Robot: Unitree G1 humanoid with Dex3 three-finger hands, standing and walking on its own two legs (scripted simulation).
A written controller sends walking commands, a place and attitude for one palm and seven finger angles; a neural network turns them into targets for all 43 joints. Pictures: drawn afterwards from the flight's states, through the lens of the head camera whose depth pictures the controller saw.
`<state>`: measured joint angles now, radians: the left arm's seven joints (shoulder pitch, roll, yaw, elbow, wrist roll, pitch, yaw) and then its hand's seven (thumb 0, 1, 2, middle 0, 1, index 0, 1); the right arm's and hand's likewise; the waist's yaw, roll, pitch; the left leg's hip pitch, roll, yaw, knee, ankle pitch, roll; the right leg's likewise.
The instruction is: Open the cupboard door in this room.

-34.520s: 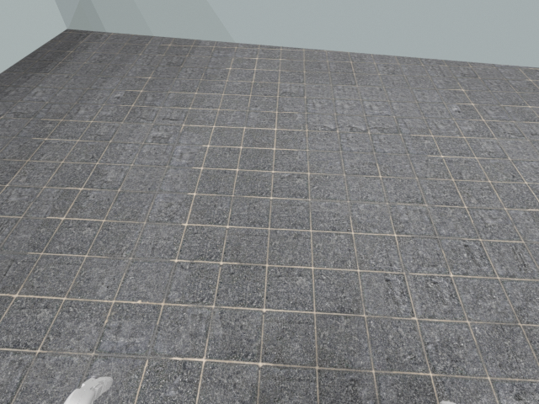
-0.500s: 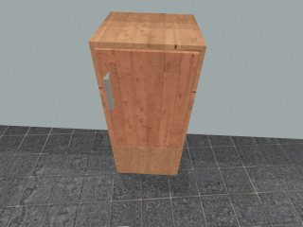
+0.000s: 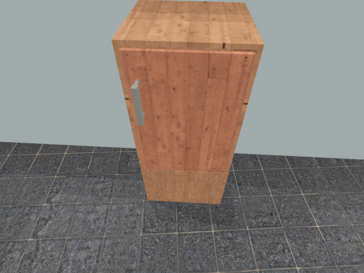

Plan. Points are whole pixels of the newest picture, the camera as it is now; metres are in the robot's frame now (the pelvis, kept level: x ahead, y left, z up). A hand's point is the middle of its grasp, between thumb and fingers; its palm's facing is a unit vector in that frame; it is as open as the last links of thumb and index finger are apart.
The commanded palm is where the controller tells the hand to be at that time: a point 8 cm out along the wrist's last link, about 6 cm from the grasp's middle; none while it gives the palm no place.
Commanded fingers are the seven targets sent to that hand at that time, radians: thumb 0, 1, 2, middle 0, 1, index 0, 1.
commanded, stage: come to a stop and stand still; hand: left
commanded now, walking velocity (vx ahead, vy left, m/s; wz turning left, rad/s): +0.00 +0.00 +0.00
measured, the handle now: (139, 102) +0.62 +0.19 +0.02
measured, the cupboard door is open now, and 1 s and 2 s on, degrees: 0 0 0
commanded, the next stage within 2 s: look again from close up in 0.22 s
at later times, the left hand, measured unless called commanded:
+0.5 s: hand out of the picture +0.00 +0.14 -0.17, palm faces +0.04 -0.99 -0.15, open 7.4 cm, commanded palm none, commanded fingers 0.00 0.90 0.90 -0.20 -0.30 -0.20 -0.30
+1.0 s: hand out of the picture +0.00 +0.14 -0.17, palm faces +0.05 -0.99 -0.16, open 7.4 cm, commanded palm none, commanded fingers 0.00 0.90 0.90 -0.20 -0.30 -0.20 -0.30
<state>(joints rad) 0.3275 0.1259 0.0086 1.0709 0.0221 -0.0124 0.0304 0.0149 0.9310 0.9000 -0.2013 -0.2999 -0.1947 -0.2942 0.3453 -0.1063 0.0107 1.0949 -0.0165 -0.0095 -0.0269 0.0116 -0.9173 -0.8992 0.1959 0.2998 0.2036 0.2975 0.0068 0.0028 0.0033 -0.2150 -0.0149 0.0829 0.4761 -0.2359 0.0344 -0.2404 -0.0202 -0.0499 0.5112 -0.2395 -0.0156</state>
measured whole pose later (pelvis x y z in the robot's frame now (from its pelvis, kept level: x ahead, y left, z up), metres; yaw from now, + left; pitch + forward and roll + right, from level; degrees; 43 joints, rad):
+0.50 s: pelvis +0.01 -0.01 +0.00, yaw +0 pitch -1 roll +0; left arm 0.33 0.10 -0.01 1.11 0.02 -0.01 0.04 0.01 0.92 0.90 -0.20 -0.30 -0.20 -0.29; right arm 0.30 -0.12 0.02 1.13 -0.01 -0.01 -0.03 0.01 -0.91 -0.90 0.19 0.30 0.20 0.30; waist 0.01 0.00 0.03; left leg -0.18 0.01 0.07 0.43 -0.23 0.01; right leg -0.19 0.01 -0.06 0.45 -0.23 -0.03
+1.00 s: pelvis +0.02 -0.02 +0.00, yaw +0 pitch -1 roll +0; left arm 0.33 0.11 -0.01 1.10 0.02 -0.02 0.04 0.01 0.91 0.90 -0.20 -0.30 -0.20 -0.29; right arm 0.32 -0.11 0.02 1.14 -0.02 -0.01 -0.03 0.00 -0.91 -0.90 0.19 0.30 0.20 0.30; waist 0.01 0.00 0.02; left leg -0.17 0.01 0.07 0.43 -0.23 0.01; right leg -0.18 0.01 -0.06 0.44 -0.24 -0.04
